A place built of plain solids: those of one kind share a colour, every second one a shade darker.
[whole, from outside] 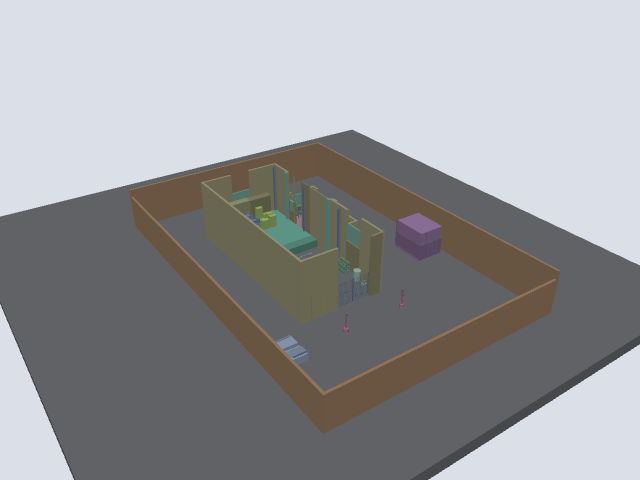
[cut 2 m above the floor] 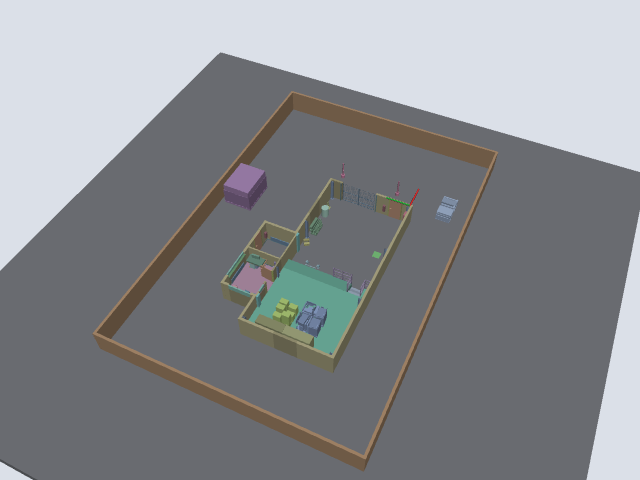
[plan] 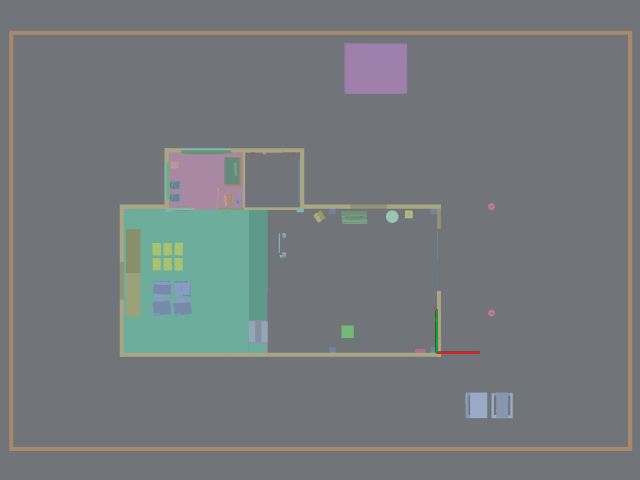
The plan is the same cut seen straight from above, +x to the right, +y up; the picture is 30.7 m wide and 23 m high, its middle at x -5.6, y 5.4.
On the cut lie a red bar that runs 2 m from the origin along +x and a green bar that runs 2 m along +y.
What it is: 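A small parcels depot; vehicles drive in at ground level; across the end of the lane the floor is raised to van-floor height for loading, with steps cut into it and the checker's office on the raised level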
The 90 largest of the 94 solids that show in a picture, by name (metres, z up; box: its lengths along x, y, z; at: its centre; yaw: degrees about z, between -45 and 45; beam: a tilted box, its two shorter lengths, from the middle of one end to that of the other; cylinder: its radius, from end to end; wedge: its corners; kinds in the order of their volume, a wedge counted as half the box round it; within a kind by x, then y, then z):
{
 "yard_bound_1": {"box": [0.2, 20.15, 3.73], "at": [-20.39, 5.36, 1.81]},
 "yard_bound_2": {"box": [29.85, 0.2, 3.03], "at": [-5.57, -4.62, 1.47]},
 "yard_bound_3": {"box": [29.85, 0.2, 3.73], "at": [-5.57, 15.33, 1.81]},
 "yard_bound_4": {"box": [0.2, 20.15, 3.03], "at": [9.26, 5.36, 1.47]},
 "wall_1": {"box": [0.2, 2.76, 5.25], "at": [-15.1, 1.18, 2.58]},
 "wall_2": {"box": [0.2, 1.81, 2.55], "at": [-15.1, 3.45, 1.23]},
 "wall_3": {"box": [0.2, 2.76, 5.25], "at": [-15.1, 5.72, 2.58]},
 "wall_4": {"box": [2.35, 0.2, 5.25], "at": [-14.03, 7.0, 2.58]},
 "wall_5": {"box": [0.2, 1.81, 1.63], "at": [-12.95, 8.25, 0.77]},
 "wall_6": {"box": [0.2, 0.66, 3.13], "at": [-12.95, 9.47, 1.51]},
 "wall_7": {"box": [0.37, 0.06, 5.25], "at": [-12.73, 6.87, 2.58]},
 "wall_8": {"box": [0.81, 0.2, 3.13], "at": [-12.65, 9.7, 1.51]},
 "wall_9": {"box": [0.76, 0.06, 1.73], "at": [-12.18, 6.87, 0.81]},
 "wall_10": {"box": [0.21, 0.06, 5.25], "at": [-11.7, 6.87, 2.58]},
 "wall_11": {"box": [2.41, 0.2, 1.83], "at": [-11.05, 9.7, 0.86]},
 "wall_12": {"box": [1.26, 0.06, 5.25], "at": [-9.88, 6.87, 2.58]},
 "wall_13": {"box": [1.26, 0.06, 2.42], "at": [-9.88, 6.93, 1.87]},
 "wall_14": {"box": [0.61, 0.2, 3.13], "at": [-9.55, 9.7, 1.51]},
 "wall_15": {"box": [0.06, 2.7, 3.13], "at": [-9.28, 8.25, 1.51]},
 "wall_16": {"box": [0.06, 2.7, 2.45], "at": [-9.22, 8.25, 1.18]},
 "wall_17": {"box": [2.7, 0.06, 2.45], "at": [-7.9, 6.93, 1.18]},
 "wall_18": {"box": [2.76, 0.06, 5.25], "at": [-7.87, 6.87, 2.58]},
 "wall_19": {"box": [2.9, 0.2, 2.45], "at": [-7.8, 9.7, 1.18]},
 "wall_20": {"box": [15.4, 0.2, 5.25], "at": [-7.5, -0.1, 2.58]},
 "wall_21": {"box": [0.2, 2.9, 2.45], "at": [-6.45, 8.35, 1.18]},
 "wall_22": {"box": [2.41, 0.2, 5.25], "at": [-5.35, 7.0, 2.58]},
 "wall_23": {"box": [1.76, 0.2, 2.55], "at": [-3.27, 7.0, 1.23]},
 "wall_24": {"box": [2.61, 0.2, 5.25], "at": [-1.1, 7.0, 2.58]},
 "wall_25": {"box": [0.2, 3.16, 5.25], "at": [0.1, 1.38, 2.58]},
 "wall_26": {"box": [0.2, 1.16, 5.25], "at": [0.1, 6.53, 2.58]},
 "raised_floor_bank_1": {"box": [6.0, 6.9, 0.73], "at": [-12.0, 3.45, 0.32]},
 "raised_floor_bank_2": {"box": [0.9, 0.5, 0.73], "at": [-8.55, 0.25, 0.32]},
 "raised_floor_bank_3": {"box": [0.9, 5.4, 0.73], "at": [-8.55, 4.2, 0.32]},
 "beyond_container_1": {"box": [0.02, 2.44, 1.48], "at": [-4.39, 13.62, 0.68], "yaw": -0.1},
 "beyond_container_2": {"box": [0.08, 2.44, 0.23], "at": [-4.38, 13.62, 0.06], "yaw": -0.1},
 "beyond_container_3": {"box": [3.0, 0.02, 1.48], "at": [-2.92, 12.42, 0.68], "yaw": -0.1},
 "beyond_container_4": {"box": [3.0, 0.08, 0.23], "at": [-2.92, 12.44, 0.06], "yaw": -0.1},
 "beyond_container_5": {"box": [3.0, 0.08, 0.23], "at": [-2.92, 14.79, 0.06], "yaw": -0.1},
 "beyond_container_6": {"box": [2.93, 2.32, 2.59], "at": [-2.9, 13.61, 1.24], "yaw": -0.1},
 "beyond_container_7": {"box": [0.037, 2.44, 1.48], "at": [-1.44, 13.61, 0.68], "yaw": -0.1},
 "raised_floor_office_1": {"box": [3.73, 2.83, 0.73], "at": [-11.05, 8.25, 0.32]},
 "longspan_1": {"box": [0.7, 2.1, 2.14], "at": [-14.55, 2.77, 1.7]},
 "longspan_2": {"box": [0.7, 2.1, 2.09], "at": [-14.55, 4.87, 1.68]},
 "tote_stack_1": {"box": [0.38, 0.58, 1.65], "at": [-13.42, 4.24, 1.46], "yaw": -0.1},
 "tote_stack_2": {"box": [0.4, 0.6, 0.86], "at": [-13.42, 4.96, 1.06], "yaw": 0.5},
 "tote_stack_3": {"box": [0.4, 0.6, 0.71], "at": [-12.9, 4.24, 0.98], "yaw": 0.4},
 "tote_stack_4": {"box": [0.4, 0.6, 1.15], "at": [-12.9, 4.96, 1.21], "yaw": 0.5},
 "tote_stack_5": {"box": [0.4, 0.6, 0.93], "at": [-12.37, 4.24, 1.09]},
 "tote_stack_6": {"box": [0.4, 0.6, 1.13], "at": [-12.37, 4.96, 1.2], "yaw": -2.6},
 "cage_trolley_1": {"box": [0.83, 0.65, 0.85], "at": [-13.18, 2.14, 1.42], "yaw": 5.9},
 "cage_trolley_2": {"box": [0.83, 0.45, 0.36], "at": [-13.17, 3.03, 1.71], "yaw": -4.3},
 "cage_trolley_3": {"box": [0.7, 0.7, 0.23], "at": [-13.14, 3.06, 0.74], "yaw": -4.3},
 "cage_trolley_4": {"box": [0.39, 0.73, 0.76], "at": [-12.41, 3.05, 1.38], "yaw": 1.0},
 "cage_trolley_5": {"box": [0.83, 0.61, 0.88], "at": [-12.2, 2.12, 1.4], "yaw": 7.7},
 "window_pane_1": {"box": [0.1, 1.8, 0.91], "at": [-15.15, 3.45, 2.94]},
 "window_pane_2": {"box": [0.1, 1.8, 1.16], "at": [-13.0, 8.25, 2.15]},
 "window_pane_3": {"box": [0.75, 0.12, 1.01], "at": [-12.18, 6.9, 2.17]},
 "window_pane_4": {"box": [2.4, 0.1, 0.96], "at": [-11.05, 9.75, 2.25]},
 "window_pane_5": {"box": [1.75, 0.1, 1.51], "at": [-3.27, 7.05, 3.24]},
 "beyond_pallets_1": {"box": [0.1, 1.2, 0.55], "at": [1.44, -2.53, 0.22], "yaw": -0.3},
 "beyond_pallets_2": {"box": [0.1, 1.2, 0.1], "at": [1.46, -2.53, 0.58], "yaw": -0.1},
 "beyond_pallets_3": {"box": [0.81, 1.21, 0.34], "at": [2.01, -2.53, 0.49], "yaw": -0.3},
 "beyond_pallets_4": {"box": [0.12, 1.18, 0.65], "at": [2.68, -2.53, 0.27], "yaw": -0.3},
 "beyond_pallets_5": {"box": [0.56, 1.21, 0.33], "at": [3.13, -2.52, 0.5], "yaw": -0.3},
 "beyond_pallets_6": {"box": [0.12, 1.22, 0.65], "at": [3.58, -2.53, 0.27], "yaw": -0.3},
 "pier_1": {"box": [0.34, 0.17, 5.25], "at": [-12.85, 6.82, 2.58]},
 "pier_2": {"box": [0.34, 0.17, 5.25], "at": [-6.55, 6.82, 2.58]},
 "door_landing_1": {"box": [0.32, 1.02, 0.56], "at": [-8.86, 1.0, 0.23]},
 "door_landing_2": {"box": [0.32, 1.02, 0.39], "at": [-8.56, 1.0, 0.14]},
 "door_landing_3": {"box": [0.32, 1.02, 0.22], "at": [-8.26, 1.0, 0.06]},
 "door_leaf_1": {"box": [0.044, 0.99, 2.14], "at": [-10.48, 7.45, 1.7], "yaw": -8.4},
 "door_leaf_2": {"box": [1.0, 0.044, 2.15], "at": [-7.9, 9.6, 1.02]},
 "door_leaf_3": {"box": [0.044, 1.0, 2.15], "at": [0.0, 1.2, 1.02]},
 "drum_1": {"cylinder": 0.3, "from": [-2.14, 6.52, 0.0], "to": [-2.14, 6.52, 0.87]},
 "desk_load_lived_1": {"box": [0.72, 1.3, 0.12], "at": [-9.82, 8.71, 1.47]},
 "radiator_1": {"box": [1.8, 0.07, 0.43], "at": [-11.15, 9.54, 1.03]},
 "radiator_2": {"box": [0.07, 2.0, 0.43], "at": [-6.61, 8.25, 0.35]},
 "desk_tleg_1": {"box": [0.8, 1.4, 0.07], "at": [-9.76, 8.68, 1.37]},
 "steel_column_1": {"box": [0.2, 0.014, 5.05], "at": [-14.86, 6.7, 2.48]},
 "steel_column_2": {"box": [0.2, 0.014, 5.05], "at": [-10.0, 6.7, 2.48]},
 "steel_column_3": {"box": [0.012, 0.17, 5.05], "at": [-10.0, 6.79, 2.48]},
 "steel_column_4": {"box": [0.2, 0.014, 5.05], "at": [-5.0, 6.7, 2.48]},
 "steel_column_5": {"box": [0.012, 0.17, 5.05], "at": [-5.0, 6.79, 2.48]},
 "steel_column_6": {"box": [0.2, 0.014, 5.05], "at": [-5.0, 6.88, 2.48]},
 "distribution_board_1": {"box": [0.5, 0.18, 0.7], "at": [-0.8, 0.09, 1.5]},
 "leaning_pallets_1": {"box": [1.2, 0.22, 0.23], "at": [-3.96, 6.68, 0.7], "yaw": -0.2},
 "archive_boxes_1": {"box": [0.38, 0.32, 0.35], "at": [-12.56, 9.01, 1.05], "yaw": 3.5},
 "access_cover_1": {"box": [0.59, 0.59, 0.06], "at": [-4.28, 1.0, -0.02]},
 "cone_1": {"box": [0.38, 0.38, 0.1], "at": [-1.34, 6.63, 0.0]},
 "window_1": {"box": [2.46, 0.23, 0.024], "at": [-11.05, 9.65, 1.77]}
}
